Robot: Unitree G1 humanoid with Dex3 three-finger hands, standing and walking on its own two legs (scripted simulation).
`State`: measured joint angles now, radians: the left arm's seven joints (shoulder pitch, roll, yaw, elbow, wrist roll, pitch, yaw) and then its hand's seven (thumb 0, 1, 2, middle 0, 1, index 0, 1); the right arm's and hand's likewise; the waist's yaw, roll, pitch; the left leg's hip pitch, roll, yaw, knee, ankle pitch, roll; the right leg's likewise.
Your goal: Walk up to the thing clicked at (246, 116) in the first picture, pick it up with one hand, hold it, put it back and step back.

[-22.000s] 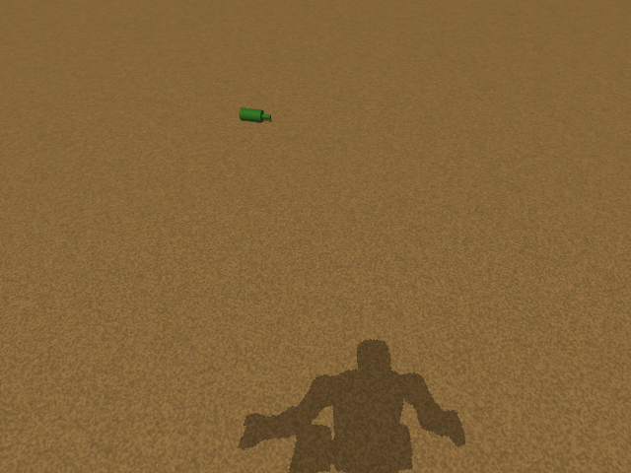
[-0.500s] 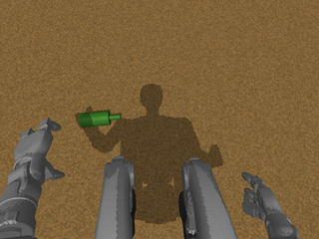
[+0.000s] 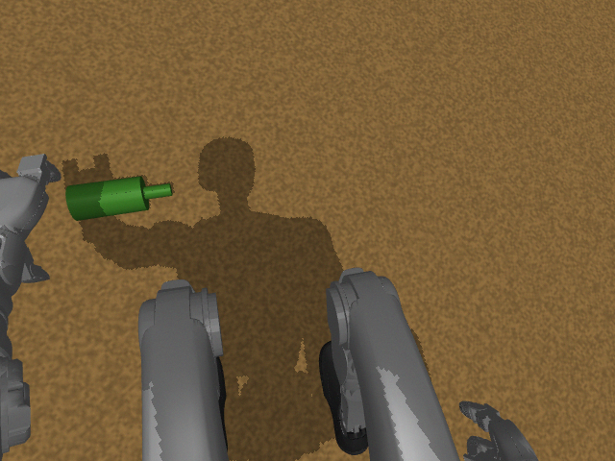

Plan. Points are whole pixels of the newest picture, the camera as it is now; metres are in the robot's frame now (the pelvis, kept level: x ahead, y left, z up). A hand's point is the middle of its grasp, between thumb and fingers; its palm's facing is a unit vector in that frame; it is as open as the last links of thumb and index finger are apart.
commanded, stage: rise first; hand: left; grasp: from above
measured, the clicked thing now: (123, 196) +0.52 +0.29 -0.34
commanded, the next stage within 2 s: none
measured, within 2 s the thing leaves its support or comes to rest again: neither
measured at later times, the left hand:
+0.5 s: hand (49, 219) +0.43 +0.35 -0.20, palm faces -0.44 -0.07 -0.89, open 14.1 cm
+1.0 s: hand (58, 213) +0.45 +0.35 -0.22, palm faces -0.44 -0.08 -0.89, open 14.0 cm
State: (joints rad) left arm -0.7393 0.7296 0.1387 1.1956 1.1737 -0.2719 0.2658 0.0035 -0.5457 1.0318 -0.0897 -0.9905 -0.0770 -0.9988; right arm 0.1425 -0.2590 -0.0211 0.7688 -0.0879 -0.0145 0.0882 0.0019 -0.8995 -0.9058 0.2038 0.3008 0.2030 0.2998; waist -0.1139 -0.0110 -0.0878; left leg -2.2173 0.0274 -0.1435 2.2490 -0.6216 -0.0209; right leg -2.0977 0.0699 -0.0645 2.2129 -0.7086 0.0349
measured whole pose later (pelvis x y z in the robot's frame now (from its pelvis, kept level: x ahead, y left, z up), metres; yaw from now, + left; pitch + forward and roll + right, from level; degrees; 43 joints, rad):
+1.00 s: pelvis +0.01 +0.00 -0.05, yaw -4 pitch +32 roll -10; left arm -0.89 0.86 0.17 1.40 1.26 -0.29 0.37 0.00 -0.52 0.99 -0.09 -1.04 -0.10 -1.02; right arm 0.09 -0.26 0.09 0.74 -0.16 -0.01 0.13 0.00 -0.90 -0.90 0.20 0.30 0.20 0.30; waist -0.19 -0.05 -0.01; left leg -2.34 0.03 -0.20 2.42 -0.66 -0.03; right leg -2.21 0.10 -0.11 2.35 -0.73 0.05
